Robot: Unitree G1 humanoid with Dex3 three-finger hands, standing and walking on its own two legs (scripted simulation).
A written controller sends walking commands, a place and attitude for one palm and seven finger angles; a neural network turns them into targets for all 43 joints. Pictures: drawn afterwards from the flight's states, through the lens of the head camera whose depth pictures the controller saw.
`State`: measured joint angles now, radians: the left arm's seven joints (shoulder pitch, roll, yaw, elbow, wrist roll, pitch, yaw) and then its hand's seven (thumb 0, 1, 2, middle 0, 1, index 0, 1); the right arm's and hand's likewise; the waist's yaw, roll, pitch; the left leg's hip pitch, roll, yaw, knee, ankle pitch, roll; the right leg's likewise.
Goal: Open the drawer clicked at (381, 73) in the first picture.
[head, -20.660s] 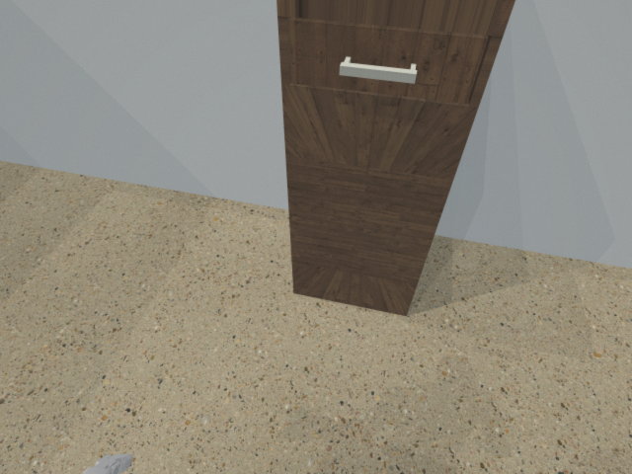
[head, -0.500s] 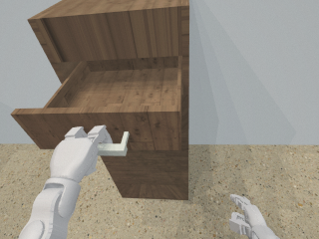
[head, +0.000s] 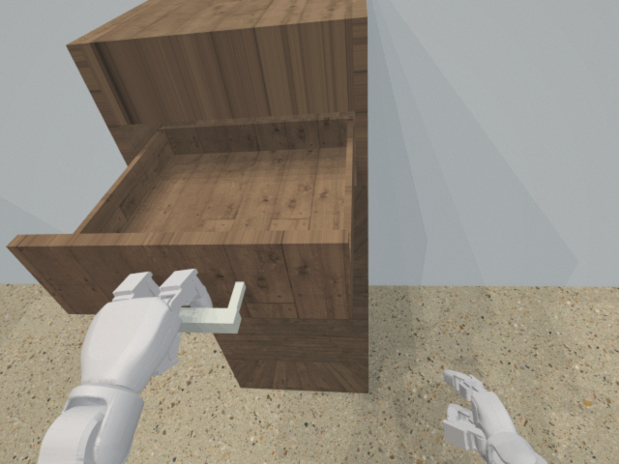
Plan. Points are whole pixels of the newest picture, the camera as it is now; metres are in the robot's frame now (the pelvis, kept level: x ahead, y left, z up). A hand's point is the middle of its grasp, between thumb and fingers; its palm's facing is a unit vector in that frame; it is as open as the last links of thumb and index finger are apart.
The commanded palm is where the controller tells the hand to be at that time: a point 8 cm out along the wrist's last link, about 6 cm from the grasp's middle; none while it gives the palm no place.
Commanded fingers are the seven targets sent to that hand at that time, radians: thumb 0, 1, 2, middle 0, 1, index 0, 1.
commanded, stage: pull the drawer open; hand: left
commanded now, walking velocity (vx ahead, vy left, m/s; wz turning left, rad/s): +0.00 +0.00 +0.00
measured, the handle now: (176, 304) +0.24 +0.18 +0.15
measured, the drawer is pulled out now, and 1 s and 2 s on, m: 0.29 0.29 0.29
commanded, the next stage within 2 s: open the thumb to release the handle in 0.48 s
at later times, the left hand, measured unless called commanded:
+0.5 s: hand (162, 363) +0.18 +0.19 +0.12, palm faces +0.13 -0.18 -0.98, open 5.5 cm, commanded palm +0.14 +0.19 +0.18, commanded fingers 0.00 0.90 0.90 -0.40 -1.35 -0.40 -1.35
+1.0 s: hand (155, 351) +0.20 +0.20 +0.12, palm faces +0.11 -0.16 -0.98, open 10.5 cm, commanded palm +0.15 +0.20 +0.18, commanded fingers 0.00 -0.50 0.30 -0.30 -1.20 -0.30 -1.20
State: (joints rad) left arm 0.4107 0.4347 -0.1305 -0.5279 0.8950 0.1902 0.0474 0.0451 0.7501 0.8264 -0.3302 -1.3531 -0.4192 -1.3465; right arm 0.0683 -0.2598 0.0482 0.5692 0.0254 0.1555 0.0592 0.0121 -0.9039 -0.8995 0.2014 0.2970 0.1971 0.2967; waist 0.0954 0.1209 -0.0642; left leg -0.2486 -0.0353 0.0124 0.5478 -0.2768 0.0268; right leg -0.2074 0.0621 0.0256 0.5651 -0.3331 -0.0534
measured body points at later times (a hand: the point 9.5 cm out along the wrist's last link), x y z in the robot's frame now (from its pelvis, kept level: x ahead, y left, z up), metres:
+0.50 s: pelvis +0.00 +0.00 +0.00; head -0.03 -0.05 +0.45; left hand +0.17 +0.19 +0.18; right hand +0.23 -0.18 -0.08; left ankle +0.01 +0.10 -0.73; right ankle -0.02 -0.08 -0.73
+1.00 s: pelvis -0.01 +0.00 +0.00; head -0.03 -0.05 +0.45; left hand +0.19 +0.21 +0.18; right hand +0.22 -0.19 -0.08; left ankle +0.01 +0.10 -0.73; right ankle -0.02 -0.08 -0.73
